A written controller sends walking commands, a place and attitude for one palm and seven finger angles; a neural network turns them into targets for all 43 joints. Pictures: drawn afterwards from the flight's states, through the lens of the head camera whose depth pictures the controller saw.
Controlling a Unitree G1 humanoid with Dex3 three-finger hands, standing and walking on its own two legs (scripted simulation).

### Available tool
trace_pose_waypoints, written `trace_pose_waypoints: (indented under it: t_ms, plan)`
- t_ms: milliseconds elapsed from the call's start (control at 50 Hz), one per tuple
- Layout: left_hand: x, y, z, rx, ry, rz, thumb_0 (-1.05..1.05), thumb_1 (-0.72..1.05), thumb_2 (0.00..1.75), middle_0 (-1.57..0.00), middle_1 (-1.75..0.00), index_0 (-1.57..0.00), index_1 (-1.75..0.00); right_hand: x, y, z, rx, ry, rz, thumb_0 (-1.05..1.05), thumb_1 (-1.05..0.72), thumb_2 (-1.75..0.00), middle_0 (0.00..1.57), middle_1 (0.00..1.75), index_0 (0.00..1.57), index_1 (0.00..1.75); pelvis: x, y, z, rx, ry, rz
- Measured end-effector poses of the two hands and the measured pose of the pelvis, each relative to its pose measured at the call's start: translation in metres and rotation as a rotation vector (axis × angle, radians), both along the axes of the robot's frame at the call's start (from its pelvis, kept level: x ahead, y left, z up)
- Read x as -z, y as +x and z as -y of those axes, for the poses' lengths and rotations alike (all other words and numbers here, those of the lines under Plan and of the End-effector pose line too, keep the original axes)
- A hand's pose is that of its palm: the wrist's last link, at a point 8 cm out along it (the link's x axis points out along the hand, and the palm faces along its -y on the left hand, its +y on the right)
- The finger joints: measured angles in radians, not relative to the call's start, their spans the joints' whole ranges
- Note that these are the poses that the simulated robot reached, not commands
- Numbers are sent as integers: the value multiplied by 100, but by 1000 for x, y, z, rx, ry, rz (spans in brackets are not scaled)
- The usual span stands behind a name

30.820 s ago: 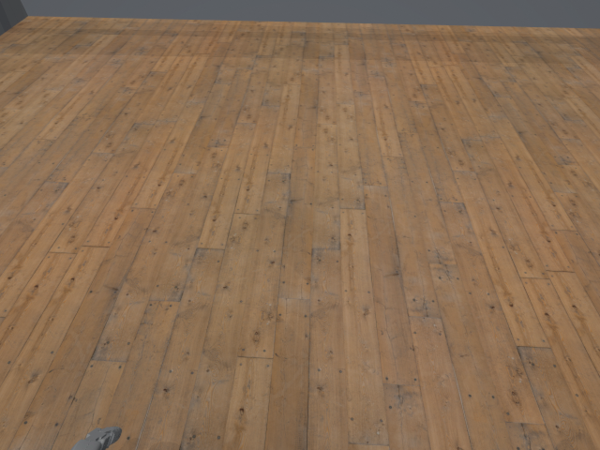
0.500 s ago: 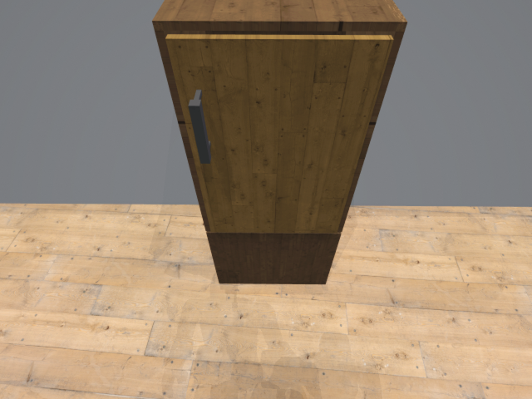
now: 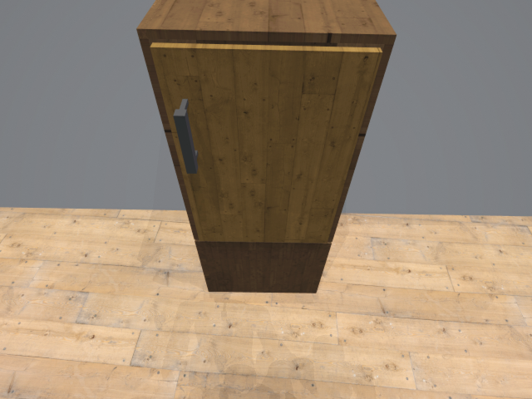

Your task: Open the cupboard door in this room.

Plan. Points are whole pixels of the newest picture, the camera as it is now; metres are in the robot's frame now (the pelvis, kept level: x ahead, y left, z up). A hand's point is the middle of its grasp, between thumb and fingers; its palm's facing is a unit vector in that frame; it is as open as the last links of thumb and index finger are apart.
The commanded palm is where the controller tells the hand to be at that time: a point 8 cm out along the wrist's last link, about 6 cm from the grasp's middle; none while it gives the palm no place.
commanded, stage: look again from close up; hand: left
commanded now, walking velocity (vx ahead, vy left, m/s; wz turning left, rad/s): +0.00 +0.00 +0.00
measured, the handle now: (188, 137) +0.58 +0.20 +0.06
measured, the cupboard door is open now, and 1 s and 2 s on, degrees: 0 0 0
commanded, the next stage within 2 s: raise the hand with hooked fingers in 0.12 s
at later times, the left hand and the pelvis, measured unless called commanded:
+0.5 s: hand (139, 342) +0.20 +0.20 +0.00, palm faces +0.17 -0.98 -0.08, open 7.9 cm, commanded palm +0.11 +0.25 -0.05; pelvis -0.02 -0.02 -0.03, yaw +1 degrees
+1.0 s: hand (116, 342) +0.19 +0.23 +0.00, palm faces +0.02 -1.00 -0.02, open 10.7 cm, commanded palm +0.15 +0.28 +0.00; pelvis -0.05 +0.00 -0.06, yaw +1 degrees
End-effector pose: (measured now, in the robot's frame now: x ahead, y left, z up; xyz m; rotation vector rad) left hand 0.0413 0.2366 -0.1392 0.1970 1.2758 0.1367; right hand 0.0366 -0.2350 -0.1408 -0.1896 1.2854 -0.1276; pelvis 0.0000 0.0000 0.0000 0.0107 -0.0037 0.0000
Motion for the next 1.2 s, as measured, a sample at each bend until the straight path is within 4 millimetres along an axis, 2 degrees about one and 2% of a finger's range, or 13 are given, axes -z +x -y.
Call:
trace_pose_waypoints:
  t_ms: [240, 260, 380, 440, 500, 560, 640, 720, 800, 900, 1020, 1100, 1200]
  plan:
    - [-5, 9, -6, -16, 44, 5, 1, 91, 90, -20, -30, -21, -30, 0, 14, 14, -9, -13, -2, 1, -91, -90, 20, 30, 20, 30, 0, 8, 7, -8, -4, -4]
    - [-12, 16, -8, -80, 36, 62, 1, 91, 90, -20, -30, -21, -30, -2, 17, 15, -2, -15, 29, 1, -91, -90, 20, 30, 20, 30, 0, 8, 7, -8, -6, -8]
    - [-121, 105, -17, -136, 88, 811, 2, 87, 88, -21, -33, -21, -33, -20, 62, 21, -18, -41, 394, 1, -91, -90, 20, 30, 20, 30, 7, 1, 8, -36, 1, -34]
    - [-147, 129, -15, -65, 52, 1072, 1, 82, 86, -21, -36, -21, -35, -27, 88, 25, -30, -40, 537, 1, -91, -90, 20, 30, 20, 30, 18, -11, 13, -28, 5, -87]
    - [-141, 125, -9, 31, -31, 1216, 1, 77, 84, -21, -39, -21, -39, -33, 110, 30, -67, -46, 653, 1, -91, -90, 20, 30, 20, 30, 35, -24, 19, -14, 12, -144]
    - [-117, 101, -5, 111, -110, 1235, 1, 71, 81, -21, -43, -22, -43, -35, 125, 34, -120, -61, 738, 1, -91, -90, 20, 30, 20, 30, 53, -34, 23, -15, 12, -180]
    - [-91, 67, -17, 70, -132, 1200, 1, 61, 77, -23, -49, -23, -49, -31, 136, 35, -165, -91, 789, 1, -91, -90, 20, 30, 20, 30, 73, -44, 24, -27, -3, -198]
    - [-99, 58, -33, 11, -79, 1277, 2, 52, 73, -23, -55, -24, -55, -19, 131, 25, -189, -96, 775, 2, -91, -90, 20, 30, 20, 30, 82, -50, 22, -41, -31, -188]
    - [-121, 82, -34, 97, -92, 1356, 2, 42, 69, -23, -61, -24, -61, -7, 113, 8, -189, -71, 724, 2, -91, -90, 20, 30, 20, 30, 83, -54, 18, -49, -53, -177]
    - [-131, 122, -28, 214, -186, 1254, 1, 31, 64, -24, -69, -25, -68, 0, 79, -7, -119, -33, 651, 2, -91, -90, 20, 30, 20, 30, 72, -56, 10, -38, -55, -171]
    - [-142, 130, -49, 104, -149, 1196, 1, 17, 58, -26, -78, -26, -77, -7, 47, -9, -45, -36, 580, 2, -91, -90, 20, 30, 20, 30, 57, -50, -1, -13, -40, -167]
    - [-153, 123, -65, 73, -68, 1242, 1, 8, 54, -26, -83, -26, -83, -9, 42, -6, -69, -58, 553, 2, -91, -90, 20, 30, 20, 30, 54, -46, -8, -18, -43, -165]
    - [-153, 127, -66, 119, -86, 1254, 1, -4, 49, -27, -91, -27, -91, -14, 53, -4, -110, -86, 560, 2, -91, -90, 20, 30, 20, 30, 53, -45, -14, -29, -49, -159]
